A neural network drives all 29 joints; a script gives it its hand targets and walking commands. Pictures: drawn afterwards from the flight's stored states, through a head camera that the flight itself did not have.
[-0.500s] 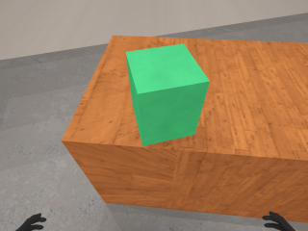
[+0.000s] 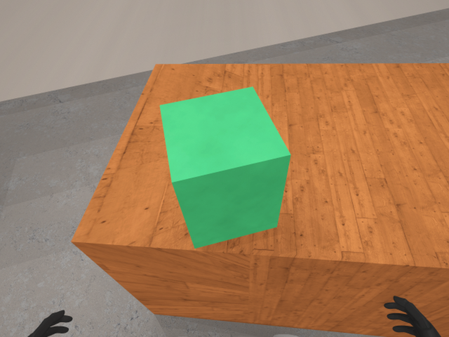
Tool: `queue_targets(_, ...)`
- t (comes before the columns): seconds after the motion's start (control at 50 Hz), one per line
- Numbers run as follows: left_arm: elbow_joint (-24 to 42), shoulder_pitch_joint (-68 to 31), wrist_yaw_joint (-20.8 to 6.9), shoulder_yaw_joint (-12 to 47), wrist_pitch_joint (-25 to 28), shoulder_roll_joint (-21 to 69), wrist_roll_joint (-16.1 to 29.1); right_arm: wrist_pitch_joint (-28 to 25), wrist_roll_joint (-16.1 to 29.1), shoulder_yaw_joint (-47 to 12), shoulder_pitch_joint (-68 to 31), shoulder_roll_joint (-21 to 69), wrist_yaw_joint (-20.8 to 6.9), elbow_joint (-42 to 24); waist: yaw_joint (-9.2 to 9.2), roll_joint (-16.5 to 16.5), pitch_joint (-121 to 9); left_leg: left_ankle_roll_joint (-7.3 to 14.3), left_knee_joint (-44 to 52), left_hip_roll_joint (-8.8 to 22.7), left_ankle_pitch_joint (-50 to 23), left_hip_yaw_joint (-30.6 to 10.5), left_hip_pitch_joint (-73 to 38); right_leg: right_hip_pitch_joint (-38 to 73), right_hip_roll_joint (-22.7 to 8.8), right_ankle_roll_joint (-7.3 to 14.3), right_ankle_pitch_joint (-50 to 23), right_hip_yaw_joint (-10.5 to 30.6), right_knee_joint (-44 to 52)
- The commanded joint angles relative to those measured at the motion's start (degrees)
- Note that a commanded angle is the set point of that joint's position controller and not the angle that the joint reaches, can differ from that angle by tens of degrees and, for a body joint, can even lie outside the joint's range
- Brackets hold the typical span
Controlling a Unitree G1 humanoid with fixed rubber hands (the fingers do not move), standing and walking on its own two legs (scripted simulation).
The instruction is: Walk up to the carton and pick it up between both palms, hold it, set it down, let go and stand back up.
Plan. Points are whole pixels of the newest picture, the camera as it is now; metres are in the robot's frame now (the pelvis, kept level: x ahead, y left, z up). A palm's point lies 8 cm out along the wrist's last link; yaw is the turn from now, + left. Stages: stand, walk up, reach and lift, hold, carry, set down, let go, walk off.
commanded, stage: walk up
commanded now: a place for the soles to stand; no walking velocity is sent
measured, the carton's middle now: (222, 170) +0.41 +0.01 +0.05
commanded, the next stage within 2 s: reach and lift in 1.52 s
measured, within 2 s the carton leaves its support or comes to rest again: neither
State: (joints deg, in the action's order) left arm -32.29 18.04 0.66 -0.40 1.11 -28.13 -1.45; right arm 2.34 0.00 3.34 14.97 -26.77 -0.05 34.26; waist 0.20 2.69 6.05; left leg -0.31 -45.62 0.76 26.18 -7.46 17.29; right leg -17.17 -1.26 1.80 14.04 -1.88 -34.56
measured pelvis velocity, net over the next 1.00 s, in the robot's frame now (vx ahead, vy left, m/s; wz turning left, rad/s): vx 0.00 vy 0.02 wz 0.00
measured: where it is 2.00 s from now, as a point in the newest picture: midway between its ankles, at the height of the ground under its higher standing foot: outside the picture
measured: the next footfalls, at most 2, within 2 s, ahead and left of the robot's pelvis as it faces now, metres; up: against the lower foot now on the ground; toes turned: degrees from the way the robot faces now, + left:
left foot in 0.06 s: +0.06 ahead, +0.18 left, +0.00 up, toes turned -3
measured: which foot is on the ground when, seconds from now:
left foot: up 0.00-0.04, down 0.06-1.00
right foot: down 0.00-1.00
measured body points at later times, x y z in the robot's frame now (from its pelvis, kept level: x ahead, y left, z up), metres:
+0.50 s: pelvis +0.01 +0.02 +0.00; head +0.02 +0.01 +0.45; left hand +0.15 +0.34 -0.06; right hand +0.18 -0.30 -0.07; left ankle +0.02 +0.18 -0.73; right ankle +0.05 -0.11 -0.73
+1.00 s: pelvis +0.00 +0.02 +0.00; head +0.02 +0.01 +0.45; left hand +0.14 +0.35 -0.06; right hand +0.16 -0.30 -0.07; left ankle +0.02 +0.18 -0.73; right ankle +0.05 -0.11 -0.73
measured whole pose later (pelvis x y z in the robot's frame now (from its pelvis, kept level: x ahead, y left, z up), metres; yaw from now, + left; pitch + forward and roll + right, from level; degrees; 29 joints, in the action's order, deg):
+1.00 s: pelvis +0.00 +0.02 +0.00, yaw +0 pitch -3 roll +0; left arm -32.3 15.7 -1.1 -0.4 0.2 -28.7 -0.4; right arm 1.3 0.0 3.1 11.0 -26.2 0.0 34.3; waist 0.3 1.0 5.5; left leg -3.3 -34.8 0.7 17.9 -7.2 14.1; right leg -17.6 -1.3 -0.3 14.1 -1.2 -34.8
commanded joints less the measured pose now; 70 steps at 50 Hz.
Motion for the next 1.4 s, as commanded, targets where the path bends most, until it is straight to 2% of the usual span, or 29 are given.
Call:
queue_targets(0.0,1.47,-1.76,-0.81,-3.77,-0.6,-7.86,3.21,-2.77,-0.59,2.02,2.0,-10.31,1.35,1.2,0.09,-5.59,-10.38,1.95,21.97,2.55,-18.75,1.68,-11.13,3.28,-7.24,2.07,-14.79,6.9,-2.07)
queue_targets(0.02,1.46,-0.97,-0.95,-3.3,-0.5,-6.7,3.52,-2.8,-0.99,2.7,-0.05,-13.24,1.62,0.9,1.22,0.66,-10.3,3.82,22.99,8.79,-21.87,-7.84,-9.78,1.29,-4.55,0.29,-10.02,5.93,-4.58)
queue_targets(0.04,2.04,-1.23,-1.02,-3.19,-0.47,-6.59,3.33,-2.85,-0.53,2.54,-3.75,-12.61,1.47,-0.14,2.56,2.19,-9.85,5.54,22.8,10.79,-17.63,-10.06,-6.06,2.35,-1.94,-0.47,0.98,3.88,-1.45)
queue_targets(0.06,1.44,-2.33,-0.77,-3.39,-0.69,-7.14,2.82,-3.0,0.45,1.47,-5.02,-11.4,1.18,-0.43,2.33,2.11,-7.48,6.22,21.64,11.03,-15.66,-9.04,-1.16,5.21,-1.46,-0.57,4.16,4.35,1.4)
queue_targets(0.1,0.15,-2.99,-0.64,-3.79,-0.38,-9.15,2.53,-2.99,0.91,1.37,-5.56,-10.17,0.46,0.15,1.82,1.18,-7.89,2.77,17.53,5.9,-11.45,-3.26,-0.41,8.5,-4.7,0.66,-1.57,7.55,5.5)
queue_targets(0.12,-0.25,-3.56,-0.78,-4.17,-0.07,-10.66,2.49,-2.66,0.95,1.37,-3.82,-10.27,0.31,0.51,0.18,1.31,-9.42,1.46,16.03,3.59,-12.01,-0.26,-3.55,7.0,-6.84,1.33,-4.12,9.74,5.95)
queue_targets(0.14,-0.26,-4.34,-0.8,-4.15,0.38,-10.69,2.59,-2.59,0.79,1.27,-3.15,-9.77,0.45,0.25,0.06,-0.75,-9.99,1.44,15.39,3.5,-14.36,-0.46,-5.79,5.44,-7.69,2.03,-6.96,10.5,5.63)
queue_targets(0.16,-0.33,-5.59,-0.69,-4.0,0.43,-10.18,2.5,-2.63,0.55,1.19,-2.37,-9.63,0.56,0.66,-1.0,0.45,-10.07,1.6,15.66,3.99,-16.78,-1.06,-6.64,4.51,-7.72,2.29,-8.3,9.55,4.59)
queue_targets(0.2,-0.55,-4.69,-0.67,-3.79,0.55,-9.21,2.68,-2.89,0.64,1.16,-4.05,-10.11,0.79,0.29,0.06,0.82,-9.33,2.92,16.46,6.07,-21.36,-2.6,-6.32,4.59,-5.47,0.55,-11.34,6.79,3.28)
queue_targets(0.24,-1.04,-4.66,-0.71,-3.83,0.45,-8.71,2.52,-2.98,0.44,1.4,-4.39,-10.15,0.55,0.29,-0.13,-0.07,-10.46,2.27,15.57,5.37,-22.55,-0.79,-6.88,5.62,-5.58,0.67,-11.48,6.68,4.32)
queue_targets(0.36,-1.61,-5.77,-1.03,-3.82,0.37,-8.54,2.65,-2.88,0.54,1.53,-6.14,-10.82,0.31,0.76,0.59,-0.21,-9.04,1.89,17.48,5.58,-17.79,-1.27,-5.21,4.23,-5.41,0.65,-8.08,6.68,4.89)
queue_targets(0.46,-1.7,-6.09,-1.2,-3.97,0.36,-9.21,2.83,-2.79,0.38,1.42,-5.49,-9.55,0.33,0.88,-0.13,-0.22,-7.48,1.86,18.17,4.4,-12.5,-0.6,-5.76,1.32,-7.56,1.45,-2.46,10.29,7.74)
queue_targets(0.5,-1.77,-6.74,-1.33,-3.83,0.43,-9.32,2.6,-2.83,0.56,1.47,-6.0,-10.01,0.04,0.89,-0.03,-1.06,-7.12,1.92,18.49,4.78,-12.32,-1.2,-5.34,1.34,-6.06,1.0,-1.74,8.08,7.25)
queue_targets(0.58,-1.34,-7.73,-1.49,-3.75,0.38,-9.08,2.9,-2.87,0.64,1.65,-5.82,-9.74,0.1,1.21,-0.56,-1.24,-3.49,2.11,19.58,4.14,-5.7,-1.65,-3.61,-1.55,-5.89,0.99,6.99,10.2,10.06)
queue_targets(0.66,-1.3,-7.63,-1.81,-3.96,0.58,-8.74,2.92,-3.34,0.52,1.66,-6.36,-9.74,-0.16,1.24,0.08,0.25,-4.54,2.19,20.46,4.31,-5.1,-2.49,-2.12,0.51,-5.31,0.99,6.95,9.5,9.97)
queue_targets(0.7,-0.61,-8.09,-1.85,-4.21,0.64,-9.18,2.68,-3.41,0.74,1.65,-5.57,-9.58,-0.19,0.66,-0.56,-2.38,-6.37,2.12,19.18,3.87,-7.75,-1.56,-4.12,0.75,-5.82,0.76,3.95,9.26,9.95)
queue_targets(0.72,-1.1,-7.79,-1.72,-4.01,0.7,-9.33,2.89,-3.35,0.73,1.51,-6.18,-9.68,-0.19,1.02,-0.41,-0.57,-4.51,1.99,18.69,3.37,-9.1,-1.16,-3.61,-0.56,-6.12,1.12,3.29,10.32,10.04)
queue_targets(0.74,-1.89,-8.11,-1.6,-3.97,0.69,-10.38,3.73,-2.87,0.78,1.82,-7.29,-10.86,-0.15,1.33,-0.51,-2.27,-1.56,0.86,16.83,4.6,-19.0,-1.78,-2.88,-2.8,-6.52,0.86,-10.22,9.44,7.8)
queue_targets(0.76,-1.58,-7.5,-1.46,-3.86,0.79,-10.22,3.93,-2.75,1.04,1.79,-6.11,-11.2,-0.06,1.47,-0.79,-0.7,-6.23,1.47,15.32,4.94,-24.73,-1.58,-6.31,-1.37,-6.63,0.8,-15.2,8.35,5.52)
queue_targets(0.82,-1.66,-6.44,-1.26,-4.06,0.38,-10.33,3.86,-2.24,0.84,2.09,-5.99,-11.23,0.24,1.18,-0.44,-0.89,-6.67,1.81,12.86,4.1,-25.02,-0.12,-5.2,0.48,-6.39,1.11,-17.18,8.01,4.91)
queue_targets(0.88,-1.11,-7.38,-1.35,-4.25,-0.31,-10.12,3.36,-1.49,0.57,2.26,-4.98,-11.01,0.19,1.26,-1.01,-1.88,-7.1,1.06,13.16,3.08,-17.26,-0.28,-6.1,-1.7,-7.78,2.3,-6.78,9.4,7.65)
queue_targets(0.96,-1.35,-7.45,-1.51,-4.11,-0.51,-10.25,3.47,-1.4,0.88,2.47,-6.08,-11.18,-0.18,1.23,-0.34,-1.7,-4.13,1.5,16.6,3.9,-11.17,-1.8,-3.41,-3.37,-6.2,1.22,2.49,8.87,8.94)
queue_targets(1.02,-1.22,-7.06,-1.51,-4.2,-0.59,-10.27,3.64,-1.5,1.05,2.42,-6.47,-10.86,-0.35,1.03,-0.07,-0.52,-4.19,1.84,17.33,3.85,-9.96,-1.77,-3.62,-2.88,-6.3,1.5,3.48,9.37,9.53)
queue_targets(1.04,-1.58,-7.58,-1.58,-4.27,-0.45,-11.0,3.38,-1.55,1.17,2.17,-6.58,-10.92,-0.22,1.3,-0.24,-2.91,-4.67,1.51,17.59,4.1,-10.36,-2.26,-3.32,-2.74,-6.26,1.27,3.65,9.65,9.54)
queue_targets(1.16,-1.49,-7.36,-1.52,-4.33,-0.32,-10.49,3.34,-1.68,0.96,2.31,-6.23,-10.91,-0.35,0.99,-0.54,-0.3,-5.15,2.0,17.62,3.73,-8.43,-1.55,-2.28,-1.44,-5.77,0.95,3.59,9.51,9.19)
queue_targets(1.2,-1.34,-8.84,-1.42,-4.45,-0.45,-10.64,3.24,-1.52,0.85,2.35,-6.29,-10.67,-0.3,1.22,-0.52,-3.02,-2.36,1.64,17.65,3.25,-7.42,-1.72,-1.68,-3.38,-6.32,1.44,6.7,9.98,10.62)
queue_targets(1.24,-1.56,-7.05,-1.61,-4.46,-0.36,-10.66,3.41,-1.73,0.94,2.32,-6.42,-11.13,-0.39,1.36,-0.3,-0.76,-4.53,1.63,17.08,3.08,-7.7,-0.85,-3.61,-3.58,-6.08,1.32,5.81,10.44,10.76)
queue_targets(1.26,-1.91,-7.62,-1.47,-4.3,-0.31,-10.94,3.32,-1.84,0.69,2.21,-6.24,-10.66,-0.35,1.48,-0.62,-2.54,-3.37,1.48,17.21,3.06,-8.71,-1.62,-3.38,-4.8,-6.54,1.54,6.26,11.13,10.78)
queue_targets(1.38,-1.96,-7.8,-1.53,-4.42,-0.08,-10.29,3.51,-2.05,1.13,2.34,-5.93,-11.61,-0.35,1.62,-0.25,-0.26,-4.26,1.9,18.85,4.1,-8.62,-3.31,-1.98,-1.67,-4.92,1.06,3.59,9.06,8.41)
